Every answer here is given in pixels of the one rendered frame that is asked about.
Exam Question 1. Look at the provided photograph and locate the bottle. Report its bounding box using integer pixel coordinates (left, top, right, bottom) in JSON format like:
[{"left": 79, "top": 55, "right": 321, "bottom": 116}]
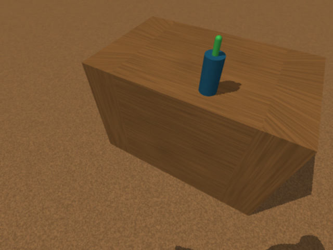
[{"left": 199, "top": 35, "right": 226, "bottom": 96}]

